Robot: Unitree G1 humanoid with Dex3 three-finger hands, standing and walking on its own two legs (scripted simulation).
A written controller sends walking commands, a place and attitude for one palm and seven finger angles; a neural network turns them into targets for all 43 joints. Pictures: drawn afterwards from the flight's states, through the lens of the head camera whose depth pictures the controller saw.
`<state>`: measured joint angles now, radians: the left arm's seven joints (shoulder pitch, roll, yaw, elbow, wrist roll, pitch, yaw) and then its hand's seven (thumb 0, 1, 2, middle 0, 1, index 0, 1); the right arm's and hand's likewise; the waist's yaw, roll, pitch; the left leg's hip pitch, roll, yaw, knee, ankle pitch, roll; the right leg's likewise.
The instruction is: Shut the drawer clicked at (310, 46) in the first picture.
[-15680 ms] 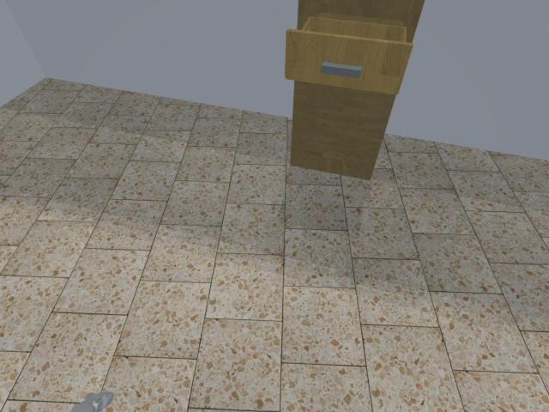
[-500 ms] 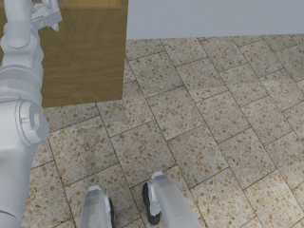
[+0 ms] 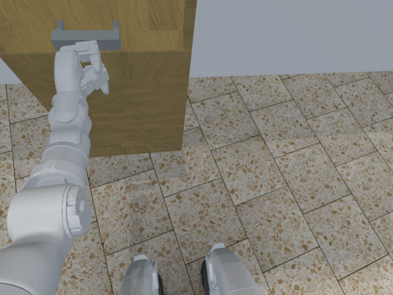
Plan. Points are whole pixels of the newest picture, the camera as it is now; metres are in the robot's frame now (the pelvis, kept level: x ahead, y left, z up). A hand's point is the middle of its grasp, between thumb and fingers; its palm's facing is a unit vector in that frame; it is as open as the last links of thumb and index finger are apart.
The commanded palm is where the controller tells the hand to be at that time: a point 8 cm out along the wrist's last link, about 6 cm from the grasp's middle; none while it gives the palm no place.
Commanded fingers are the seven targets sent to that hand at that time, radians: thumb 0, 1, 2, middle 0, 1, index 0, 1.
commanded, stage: draw the hand back to the body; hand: left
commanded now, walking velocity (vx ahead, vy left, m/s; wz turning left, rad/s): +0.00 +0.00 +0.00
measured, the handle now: (88, 32) +0.64 +0.16 +0.06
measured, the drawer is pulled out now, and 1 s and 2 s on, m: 0.00 0.00 0.00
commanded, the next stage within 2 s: step back with the hand held close in 1.42 s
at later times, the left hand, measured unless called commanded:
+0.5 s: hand (64, 112) +0.40 +0.15 +0.14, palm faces +0.00 -1.00 -0.04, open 3.2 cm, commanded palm +0.36 +0.21 +0.14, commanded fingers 0.00 0.90 0.90 -1.40 -1.60 -1.40 -1.60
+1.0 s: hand out of the picture +0.26 +0.20 +0.21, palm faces +0.30 -0.91 -0.29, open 3.2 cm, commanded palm +0.21 +0.25 +0.23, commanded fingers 0.00 0.90 0.90 -1.40 -1.60 -1.40 -1.60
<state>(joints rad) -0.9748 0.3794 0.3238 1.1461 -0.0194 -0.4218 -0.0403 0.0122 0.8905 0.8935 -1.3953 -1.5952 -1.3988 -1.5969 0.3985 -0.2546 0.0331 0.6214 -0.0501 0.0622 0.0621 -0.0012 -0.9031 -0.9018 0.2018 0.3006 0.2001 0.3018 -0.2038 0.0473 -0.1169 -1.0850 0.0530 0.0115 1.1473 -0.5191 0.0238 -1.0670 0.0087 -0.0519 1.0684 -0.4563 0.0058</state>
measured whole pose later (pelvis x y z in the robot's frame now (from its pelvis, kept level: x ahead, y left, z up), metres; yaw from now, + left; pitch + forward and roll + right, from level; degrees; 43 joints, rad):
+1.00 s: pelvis +0.02 -0.02 +0.09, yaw +2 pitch -3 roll +0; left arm 0.23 0.28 0.13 -0.17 -0.06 -0.05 0.08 0.01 0.90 0.89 -1.40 -1.59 -1.40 -1.60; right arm 0.15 -0.23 0.06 0.59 0.01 -0.02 -0.08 0.01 -0.90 -0.90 0.20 0.30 0.20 0.30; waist 0.05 0.07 0.02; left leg -0.10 0.02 0.03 0.43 -0.26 0.00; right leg -0.11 0.00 -0.04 0.41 -0.24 -0.01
